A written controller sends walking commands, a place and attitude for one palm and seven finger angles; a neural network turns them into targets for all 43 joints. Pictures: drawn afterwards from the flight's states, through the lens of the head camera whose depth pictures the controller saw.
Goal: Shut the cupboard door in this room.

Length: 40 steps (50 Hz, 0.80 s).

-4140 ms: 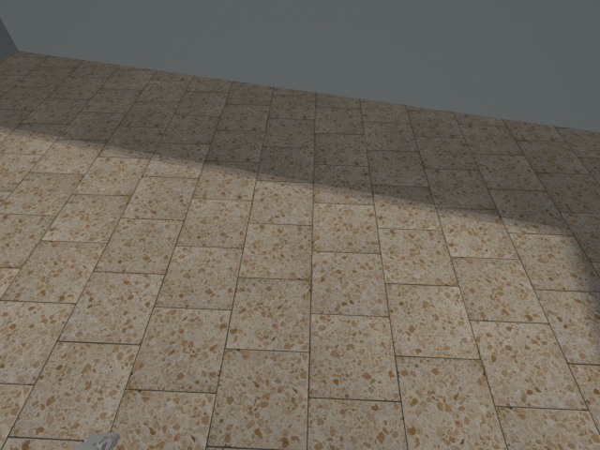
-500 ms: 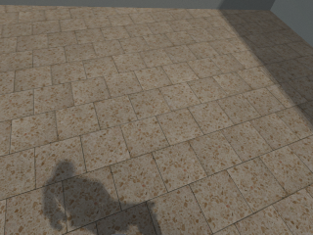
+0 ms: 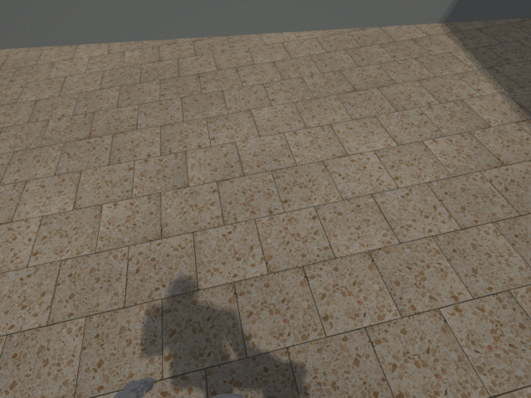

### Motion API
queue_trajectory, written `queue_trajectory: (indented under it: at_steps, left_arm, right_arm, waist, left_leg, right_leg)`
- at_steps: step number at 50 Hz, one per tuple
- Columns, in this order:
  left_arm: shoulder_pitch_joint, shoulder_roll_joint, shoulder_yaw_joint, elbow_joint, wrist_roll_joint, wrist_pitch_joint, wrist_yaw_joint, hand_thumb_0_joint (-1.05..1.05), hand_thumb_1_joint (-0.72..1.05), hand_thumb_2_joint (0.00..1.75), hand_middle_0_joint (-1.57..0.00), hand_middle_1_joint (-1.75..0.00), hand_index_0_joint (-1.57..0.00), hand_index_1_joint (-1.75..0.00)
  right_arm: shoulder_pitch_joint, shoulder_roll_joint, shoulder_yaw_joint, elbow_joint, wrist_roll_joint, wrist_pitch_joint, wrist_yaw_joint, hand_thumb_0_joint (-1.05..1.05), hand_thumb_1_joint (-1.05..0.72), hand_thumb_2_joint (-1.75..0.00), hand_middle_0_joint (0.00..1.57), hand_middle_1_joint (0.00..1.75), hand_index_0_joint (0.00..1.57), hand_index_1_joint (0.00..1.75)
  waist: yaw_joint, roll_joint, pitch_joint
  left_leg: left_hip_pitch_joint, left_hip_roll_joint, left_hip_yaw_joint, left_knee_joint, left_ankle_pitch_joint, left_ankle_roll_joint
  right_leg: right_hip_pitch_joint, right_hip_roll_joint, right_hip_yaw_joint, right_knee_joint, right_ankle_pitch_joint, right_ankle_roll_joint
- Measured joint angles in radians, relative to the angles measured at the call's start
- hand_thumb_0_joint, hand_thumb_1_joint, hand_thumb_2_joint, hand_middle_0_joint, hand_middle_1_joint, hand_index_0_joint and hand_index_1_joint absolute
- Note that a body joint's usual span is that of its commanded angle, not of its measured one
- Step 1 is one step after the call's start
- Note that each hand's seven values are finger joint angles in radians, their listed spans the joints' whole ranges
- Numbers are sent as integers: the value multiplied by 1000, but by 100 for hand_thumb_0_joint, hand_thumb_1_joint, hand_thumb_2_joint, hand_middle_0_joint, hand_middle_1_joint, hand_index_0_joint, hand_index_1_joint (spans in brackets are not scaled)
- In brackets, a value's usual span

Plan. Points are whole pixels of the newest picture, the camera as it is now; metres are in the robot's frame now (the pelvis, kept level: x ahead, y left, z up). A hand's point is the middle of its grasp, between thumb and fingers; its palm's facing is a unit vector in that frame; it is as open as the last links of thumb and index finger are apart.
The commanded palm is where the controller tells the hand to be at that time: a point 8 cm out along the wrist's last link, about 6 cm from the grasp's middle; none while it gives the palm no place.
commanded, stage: turn or walk to find it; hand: left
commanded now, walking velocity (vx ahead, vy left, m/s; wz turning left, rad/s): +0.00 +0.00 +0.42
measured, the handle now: out of the picture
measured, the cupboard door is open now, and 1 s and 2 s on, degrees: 79 79 79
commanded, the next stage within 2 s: none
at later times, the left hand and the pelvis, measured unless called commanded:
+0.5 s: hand out of the picture -0.05 +0.26 -0.18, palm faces +0.27 -0.93 -0.26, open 7.3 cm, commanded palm none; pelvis -0.02 +0.04 +0.00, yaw +13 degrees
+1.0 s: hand out of the picture -0.04 +0.20 -0.14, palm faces +0.43 -0.86 -0.27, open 7.3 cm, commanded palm none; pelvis -0.03 -0.01 +0.01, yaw +26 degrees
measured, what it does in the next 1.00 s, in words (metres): steps on the spot, turning left: left foot, then right foot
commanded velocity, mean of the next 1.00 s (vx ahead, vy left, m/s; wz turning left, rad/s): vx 0.00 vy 0.00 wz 0.42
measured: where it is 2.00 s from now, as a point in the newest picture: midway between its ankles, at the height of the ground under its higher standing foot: outside the picture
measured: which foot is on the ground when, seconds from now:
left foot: up 0.00-0.36, down 0.38-0.80, up 0.82-1.00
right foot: down 0.00-0.38, up 0.40-0.78, down 0.80-1.00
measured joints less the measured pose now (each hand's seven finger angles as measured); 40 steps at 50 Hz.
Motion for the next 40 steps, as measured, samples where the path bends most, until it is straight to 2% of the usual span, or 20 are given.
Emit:
queue_trajectory:
  at_steps: [3,5,7,11,16,17,19,20,22,24,27,35,37,39,40]
  left_arm:
    - [25,-12,-6,9,1,0,0,0,91,90,-20,-30,-21,-30]
    - [36,-16,-7,20,2,-1,1,0,91,90,-20,-30,-21,-30]
    - [47,-17,-7,29,3,-3,2,0,91,90,-20,-30,-21,-30]
    - [67,-12,-5,44,8,-7,0,0,91,90,-20,-30,-21,-30]
    - [90,18,6,65,14,-2,-3,0,91,90,-21,-30,-21,-30]
    - [95,27,10,71,13,0,-3,0,91,90,-21,-30,-21,-30]
    - [110,44,17,78,7,7,-4,0,91,90,-21,-30,-21,-30]
    - [110,59,23,83,3,16,-4,0,91,90,-20,-30,-21,-30]
    - [108,81,30,94,2,41,1,0,91,90,-20,-30,-21,-30]
    - [100,91,36,105,1,55,-1,0,91,90,-20,-30,-21,-30]
    - [85,94,38,99,1,51,-8,1,91,90,-20,-30,-20,-30]
    - [33,63,27,48,-4,38,-9,0,91,90,-20,-30,-20,-30]
    - [20,51,23,35,-7,32,-8,0,91,90,-20,-30,-20,-30]
    - [16,40,17,20,-8,19,-8,0,91,90,-20,-30,-20,-30]
    - [17,36,14,13,-6,9,-7,0,91,90,-20,-30,-20,-30]
  right_arm:
    - [0,-16,-10,9,-3,9,8,0,-90,-90,20,30,20,30]
    - [0,-22,-13,11,-3,9,10,0,-90,-90,20,30,20,30]
    - [-2,-25,-13,16,-3,11,11,0,-91,-90,20,30,20,30]
    - [-23,-27,-8,26,-1,18,9,0,-91,-90,20,30,19,30]
    - [-73,-18,8,19,8,7,7,0,-91,-90,20,30,19,30]
    - [-82,-15,12,13,10,1,6,0,-91,-90,20,30,19,30]
    - [-93,-16,18,-5,9,-17,9,0,-91,-90,20,30,19,30]
    - [-104,-7,19,-9,7,-26,8,0,-91,-90,20,30,19,30]
    - [-119,9,27,-20,4,-38,6,0,-91,-90,20,30,19,30]
    - [-122,20,33,-30,1,-43,-2,0,-91,-90,20,30,20,30]
    - [-123,29,42,-34,0,-45,-9,0,-90,-90,20,30,20,30]
    - [-97,35,41,-37,-3,-38,-5,0,-90,-90,20,30,20,30]
    - [-85,31,36,-36,-5,-32,-3,0,-90,-90,20,30,20,30]
    - [-71,25,30,-33,-3,-26,-1,0,-90,-90,20,30,20,30]
    - [-62,20,26,-32,1,-23,0,0,-90,-90,20,30,20,30]
  waist:
    - [0,-2,2]
    - [-2,-6,6]
    - [-1,-15,9]
    - [16,-34,21]
    - [44,-65,38]
    - [48,-71,39]
    - [51,-75,32]
    - [55,-94,35]
    - [64,-113,38]
    - [62,-110,31]
    - [61,-96,24]
    - [35,-54,13]
    - [25,-41,11]
    - [21,-31,6]
    - [21,-25,2]
  left_leg:
    - [-69,24,28,254,16,-20]
    - [-83,50,38,325,44,-35]
    - [-76,72,44,334,49,-48]
    - [-26,101,59,239,9,-59]
    - [73,106,107,5,-26,-49]
    - [101,103,119,-61,-3,-45]
    - [163,102,136,-222,129,-25]
    - [156,90,140,-217,142,-6]
    - [147,78,143,-189,104,24]
    - [154,75,131,-209,99,35]
    - [172,66,109,-269,138,37]
    - [169,41,50,-323,191,33]
    - [154,36,32,-311,192,25]
    - [131,29,16,-282,185,13]
    - [112,26,9,-253,174,5]
  right_leg:
    - [32,-13,-26,-37,13,-10]
    - [48,-22,-46,-54,21,-10]
    - [56,-33,-65,-62,23,-9]
    - [56,-56,-99,-57,19,-3]
    - [32,-91,-135,-12,0,19]
    - [24,-100,-143,6,-8,27]
    - [-4,-114,-160,69,-38,45]
    - [-33,-125,-140,134,-92,59]
    - [-102,-108,-70,303,-204,71]
    - [-156,-84,-29,433,-200,77]
    - [-195,-69,1,490,-143,86]
    - [-150,-38,36,311,-127,92]
    - [-114,-26,35,225,-112,87]
    - [-57,-14,28,91,-38,82]
    - [-30,-11,22,22,1,60]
